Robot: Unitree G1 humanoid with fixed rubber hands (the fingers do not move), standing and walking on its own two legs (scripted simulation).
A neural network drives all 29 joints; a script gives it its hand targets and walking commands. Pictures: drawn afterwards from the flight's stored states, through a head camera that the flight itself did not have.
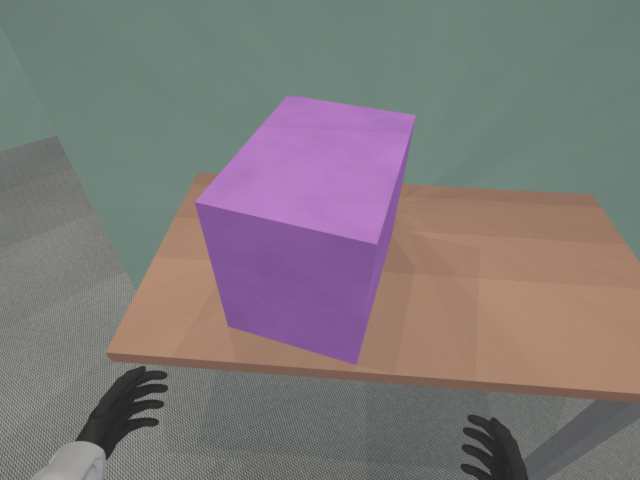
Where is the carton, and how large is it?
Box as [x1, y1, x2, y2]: [195, 95, 415, 364]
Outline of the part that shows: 287,95 195,201 198,216 226,320 229,326 356,364 392,231 415,115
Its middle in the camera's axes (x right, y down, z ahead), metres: +0.00 -0.02 +0.60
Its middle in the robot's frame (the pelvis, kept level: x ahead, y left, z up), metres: +0.48 +0.03 +0.07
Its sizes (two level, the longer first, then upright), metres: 0.288 0.207 0.251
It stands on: a table, 0.72 m high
